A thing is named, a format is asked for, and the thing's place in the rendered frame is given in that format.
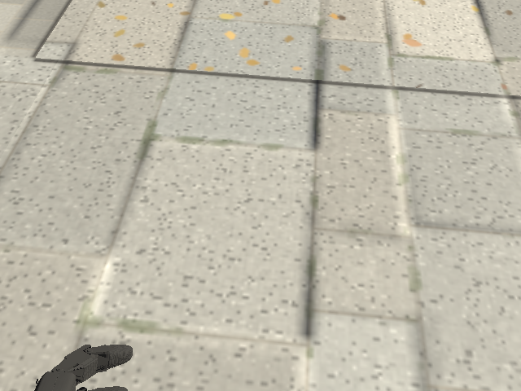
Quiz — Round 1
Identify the robot left hand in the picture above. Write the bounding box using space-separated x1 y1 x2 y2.
34 345 133 391

